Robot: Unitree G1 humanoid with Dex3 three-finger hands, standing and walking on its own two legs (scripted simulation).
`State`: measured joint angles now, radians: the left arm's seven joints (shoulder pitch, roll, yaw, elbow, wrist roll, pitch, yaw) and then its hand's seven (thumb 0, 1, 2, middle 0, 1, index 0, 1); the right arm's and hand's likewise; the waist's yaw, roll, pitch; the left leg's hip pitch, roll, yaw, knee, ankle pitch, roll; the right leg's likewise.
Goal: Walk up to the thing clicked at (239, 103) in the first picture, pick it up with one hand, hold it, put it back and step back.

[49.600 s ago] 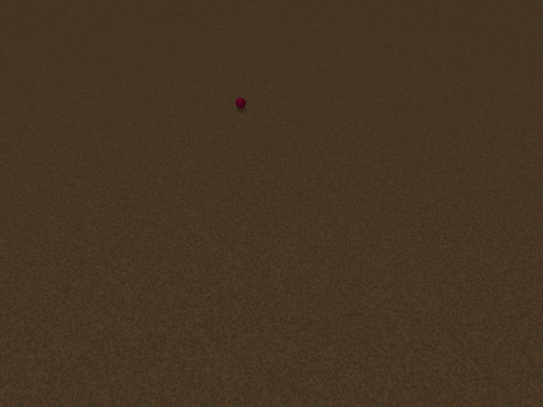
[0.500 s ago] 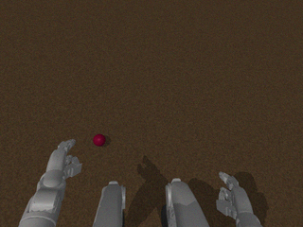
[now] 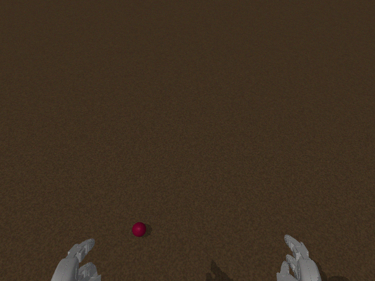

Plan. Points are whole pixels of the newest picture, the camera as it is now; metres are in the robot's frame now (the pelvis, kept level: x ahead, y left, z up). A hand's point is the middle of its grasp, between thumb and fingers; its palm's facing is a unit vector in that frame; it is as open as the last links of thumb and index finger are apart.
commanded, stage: home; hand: left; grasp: from above
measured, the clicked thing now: (139, 229) +0.50 +0.22 -0.68
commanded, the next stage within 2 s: none
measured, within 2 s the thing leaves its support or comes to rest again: neither
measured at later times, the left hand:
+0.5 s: hand out of the picture +0.16 +0.18 -0.04, palm faces +0.05 -0.98 -0.20, open 7.4 cm
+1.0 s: hand out of the picture +0.16 +0.17 -0.04, palm faces +0.05 -0.98 -0.20, open 7.4 cm
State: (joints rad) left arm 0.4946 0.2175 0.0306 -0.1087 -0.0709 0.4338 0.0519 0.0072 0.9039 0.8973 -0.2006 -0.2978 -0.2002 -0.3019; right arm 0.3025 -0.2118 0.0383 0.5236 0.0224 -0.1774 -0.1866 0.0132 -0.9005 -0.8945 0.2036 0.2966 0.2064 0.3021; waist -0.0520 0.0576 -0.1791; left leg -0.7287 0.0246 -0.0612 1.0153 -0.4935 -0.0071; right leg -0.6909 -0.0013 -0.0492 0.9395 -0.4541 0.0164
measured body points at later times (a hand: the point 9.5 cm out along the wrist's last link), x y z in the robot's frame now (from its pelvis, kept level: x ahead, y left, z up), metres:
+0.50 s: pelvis +0.00 +0.00 +0.00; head +0.02 +0.01 +0.45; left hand +0.16 +0.23 -0.03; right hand +0.17 -0.24 -0.06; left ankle +0.00 +0.12 -0.68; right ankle +0.01 -0.13 -0.68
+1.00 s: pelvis +0.00 +0.00 +0.00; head +0.02 +0.00 +0.45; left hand +0.16 +0.23 -0.03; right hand +0.16 -0.25 -0.06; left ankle +0.00 +0.12 -0.68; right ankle +0.01 -0.13 -0.68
